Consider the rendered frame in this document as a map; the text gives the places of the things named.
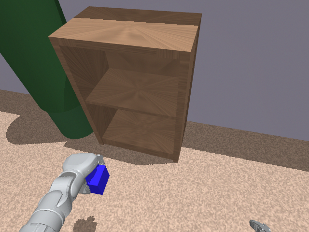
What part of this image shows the cube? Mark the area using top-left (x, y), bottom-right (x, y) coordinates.
top-left (85, 164), bottom-right (110, 195)

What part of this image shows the left robot arm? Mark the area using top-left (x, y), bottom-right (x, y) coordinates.
top-left (19, 169), bottom-right (84, 232)

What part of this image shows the right robot hand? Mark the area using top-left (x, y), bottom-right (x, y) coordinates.
top-left (250, 220), bottom-right (271, 232)

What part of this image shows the bookshelf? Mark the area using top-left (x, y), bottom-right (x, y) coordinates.
top-left (48, 6), bottom-right (202, 163)

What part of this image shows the left robot hand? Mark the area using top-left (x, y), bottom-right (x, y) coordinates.
top-left (62, 153), bottom-right (105, 194)

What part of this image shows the potted plant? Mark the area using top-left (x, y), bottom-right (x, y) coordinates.
top-left (0, 0), bottom-right (93, 139)

